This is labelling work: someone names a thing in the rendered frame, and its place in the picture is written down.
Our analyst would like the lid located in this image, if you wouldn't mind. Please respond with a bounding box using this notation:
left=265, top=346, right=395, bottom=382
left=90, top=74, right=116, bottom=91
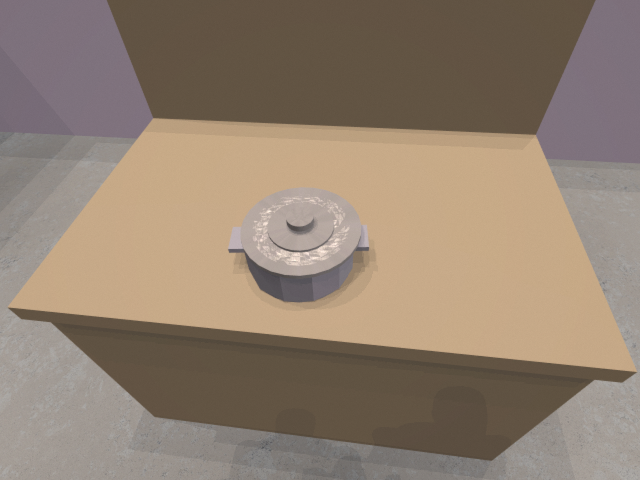
left=240, top=187, right=361, bottom=279

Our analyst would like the knob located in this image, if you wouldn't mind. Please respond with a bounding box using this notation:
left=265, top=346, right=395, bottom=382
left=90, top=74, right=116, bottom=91
left=286, top=207, right=314, bottom=232

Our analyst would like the pot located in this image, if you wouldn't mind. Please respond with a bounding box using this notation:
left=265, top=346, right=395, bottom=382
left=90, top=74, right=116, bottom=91
left=228, top=225, right=369, bottom=302

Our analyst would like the table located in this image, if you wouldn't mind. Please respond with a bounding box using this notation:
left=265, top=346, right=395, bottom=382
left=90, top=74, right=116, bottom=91
left=7, top=0, right=637, bottom=461

